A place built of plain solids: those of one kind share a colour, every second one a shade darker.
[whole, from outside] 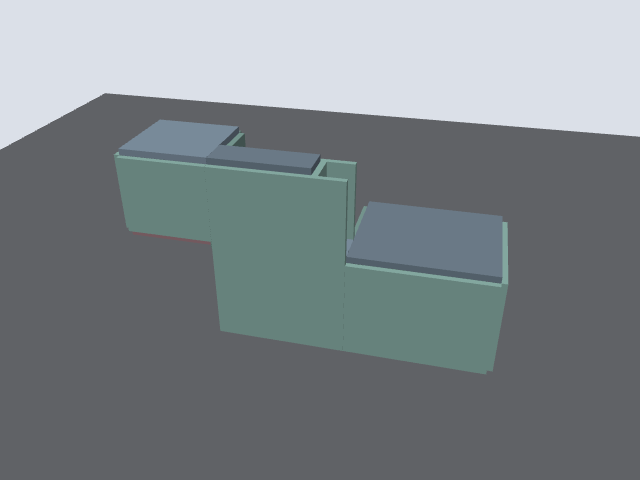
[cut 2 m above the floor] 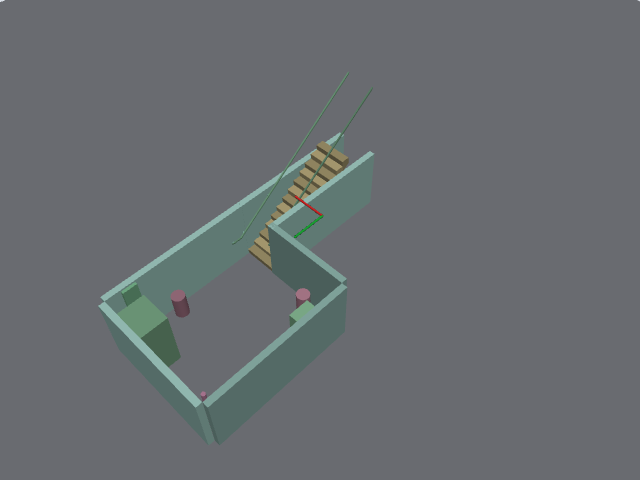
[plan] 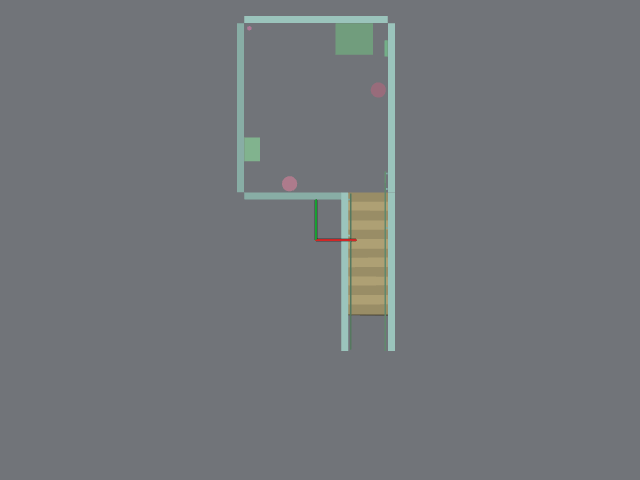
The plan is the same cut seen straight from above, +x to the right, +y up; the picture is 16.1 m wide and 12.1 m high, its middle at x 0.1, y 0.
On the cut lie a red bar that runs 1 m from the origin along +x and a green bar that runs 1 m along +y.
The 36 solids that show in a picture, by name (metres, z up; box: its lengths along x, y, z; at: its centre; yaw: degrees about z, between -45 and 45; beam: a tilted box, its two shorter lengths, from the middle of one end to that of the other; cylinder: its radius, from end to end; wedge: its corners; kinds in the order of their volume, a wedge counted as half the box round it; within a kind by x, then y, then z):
{
 "wall_1": {"box": [0.18, 4.27, 3.12], "at": [-1.9, 3.33, 1.51]},
 "wall_2": {"box": [2.62, 0.18, 3.12], "at": [-0.5, 1.11, 1.51]},
 "wall_3": {"box": [3.62, 0.18, 3.12], "at": [0.0, 5.56, 1.51]},
 "wall_4": {"box": [1.57, 0.18, 2.38], "at": [0.03, -2.71, 4.47]},
 "wall_5": {"box": [2.57, 0.18, 2.38], "at": [0.53, -5.56, 4.47]},
 "wall_6": {"box": [0.18, 4.0, 5.71], "at": [0.72, -0.8, 2.8]},
 "wall_7": {"box": [1.0, 0.18, 2.59], "at": [1.31, 0.29, 4.36]},
 "wall_8": {"box": [0.18, 2.67, 2.38], "at": [1.9, -4.13, 4.47]},
 "wall_9": {"box": [0.18, 4.0, 5.71], "at": [1.9, -0.8, 2.8]},
 "wall_10": {"box": [0.18, 4.27, 3.12], "at": [1.9, 3.33, 1.51]},
 "roof_1": {"box": [3.62, 4.27, 0.2], "at": [0.0, 3.33, 3.17]},
 "roof_2": {"box": [2.57, 2.67, 0.2], "at": [0.53, -4.13, 5.76]},
 "roof_3": {"box": [1.0, 3.0, 0.2], "at": [1.31, -1.3, 5.76]},
 "roof_4": {"box": [1.0, 1.0, 0.2], "at": [1.31, 0.7, 3.17]},
 "machine_1": {"box": [0.4, 0.6, 1.75], "at": [-1.61, 2.29, 0.82]},
 "machine_2": {"box": [0.95, 0.8, 1.88], "at": [0.96, 5.07, 0.89]},
 "floor_1": {"wedge": [[-0.76, -5.47, 3.07], [-0.76, -5.47, 3.28], [-0.76, -2.82, 3.07], [-0.76, -2.8, 3.28], [1.81, -5.47, 3.07], [1.81, -5.47, 3.28], [1.81, -2.82, 3.07], [1.81, -2.8, 3.28]]},
 "tread_1": {"wedge": [[0.81, -1.9, 2.15], [0.81, -1.88, 2.35], [0.81, -1.67, 1.98], [0.81, -1.63, 2.35], [1.81, -1.9, 2.16], [1.81, -1.88, 2.35], [1.81, -1.67, 1.97], [1.81, -1.62, 2.35]]},
 "tread_2": {"wedge": [[0.81, -1.67, 1.98], [0.81, -1.65, 2.17], [0.81, -1.43, 1.79], [0.81, -1.39, 2.17], [1.81, -1.67, 1.98], [1.81, -1.65, 2.17], [1.81, -1.43, 1.79], [1.81, -1.39, 2.17]]},
 "tread_3": {"wedge": [[0.81, -1.43, 1.79], [0.81, -1.41, 1.98], [0.81, -1.19, 1.6], [0.81, -1.15, 1.98], [1.81, -1.44, 1.79], [1.81, -1.41, 1.98], [1.81, -1.19, 1.6], [1.81, -1.14, 1.98]]},
 "tread_4": {"wedge": [[0.81, -1.19, 1.61], [0.81, -1.17, 1.8], [0.81, -0.97, 1.43], [0.81, -0.92, 1.81], [1.81, -1.19, 1.6], [1.81, -1.17, 1.8], [1.81, -0.97, 1.43], [1.81, -0.92, 1.8]]},
 "tread_5": {"wedge": [[0.81, -0.97, 1.43], [0.81, -0.95, 1.62], [0.81, -0.73, 1.25], [0.81, -0.68, 1.62], [1.81, -0.97, 1.43], [1.81, -0.95, 1.62], [1.81, -0.72, 1.24], [1.81, -0.68, 1.62]]},
 "tread_6": {"wedge": [[0.81, -0.73, 1.25], [0.81, -0.71, 1.44], [0.81, -0.49, 1.06], [0.81, -0.45, 1.44], [1.81, -0.73, 1.25], [1.81, -0.7, 1.43], [1.81, -0.49, 1.06], [1.81, -0.44, 1.44]]},
 "tread_7": {"wedge": [[0.81, -0.49, 1.07], [0.81, -0.47, 1.25], [0.81, -0.26, 0.89], [0.81, -0.22, 1.26], [1.81, -0.49, 1.06], [1.81, -0.47, 1.25], [1.81, -0.26, 0.89], [1.81, -0.22, 1.26]]},
 "tread_8": {"wedge": [[0.81, -0.27, 0.89], [0.81, -0.25, 1.07], [0.81, -0.02, 0.7], [0.81, 0.03, 1.07], [1.81, -0.27, 0.89], [1.81, -0.25, 1.07], [1.81, -0.02, 0.7], [1.81, 0.03, 1.07]]},
 "tread_9": {"wedge": [[0.81, -0.02, 0.7], [0.81, 0.0, 0.89], [0.81, 0.21, 0.52], [0.81, 0.26, 0.89], [1.81, -0.02, 0.7], [1.81, 0.0, 0.89], [1.81, 0.21, 0.52], [1.81, 0.26, 0.89]]},
 "tread_10": {"wedge": [[0.81, 0.21, 0.52], [0.81, 0.23, 0.71], [0.81, 0.44, 0.34], [0.81, 0.49, 0.71], [1.81, 0.21, 0.52], [1.81, 0.23, 0.71], [1.81, 0.44, 0.34], [1.81, 0.49, 0.71]]},
 "tread_11": {"wedge": [[0.81, 0.44, 0.34], [0.81, 0.46, 0.53], [0.81, 0.7, 0.14], [0.81, 0.75, 0.53], [1.81, 0.44, 0.34], [1.81, 0.46, 0.53], [1.81, 0.69, 0.15], [1.81, 0.74, 0.53]]},
 "tread_12": {"wedge": [[0.81, 0.7, 0.14], [0.81, 0.72, 0.35], [0.81, 0.92, -0.02], [0.81, 0.96, 0.35], [1.81, 0.69, 0.15], [1.81, 0.71, 0.35], [1.81, 0.92, -0.02], [1.81, 0.97, 0.36]]},
 "tread_13": {"wedge": [[0.81, 0.91, -0.05], [0.81, 0.94, 0.18], [0.81, 1.17, -0.05], [0.81, 1.2, 0.18], [1.81, 0.91, -0.05], [1.81, 0.94, 0.19], [1.81, 1.17, -0.05], [1.81, 1.2, 0.19]]},
 "guard_rail_1": {"wedge": [[0.86, -2.77, 4.15], [0.86, -2.77, 4.2], [0.86, 1.17, 1.1], [0.86, 1.17, 1.15], [0.9, -2.77, 4.15], [0.9, -2.77, 4.2], [0.9, 1.17, 1.1], [0.9, 1.17, 1.15]]},
 "guard_rail_2": {"wedge": [[1.73, -2.8, 4.18], [1.73, -2.8, 4.23], [1.73, 1.44, 0.9], [1.73, 1.44, 0.95], [1.77, -2.8, 4.18], [1.77, -2.8, 4.23], [1.77, 1.44, 0.9], [1.77, 1.44, 0.95]]},
 "bin_1": {"cylinder": 0.19, "from": [-0.67, 1.42, 0.0], "to": [-0.67, 1.42, 0.62]},
 "bin_2": {"cylinder": 0.19, "from": [1.57, 3.78, 0.0], "to": [1.57, 3.78, 0.75]},
 "pipe_1": {"cylinder": 0.06, "from": [-1.68, 5.34, 0.0], "to": [-1.68, 5.34, 3.07]},
 "cabinet_1": {"box": [0.09, 0.41, 0.76], "at": [1.77, 4.83, 1.57]}
}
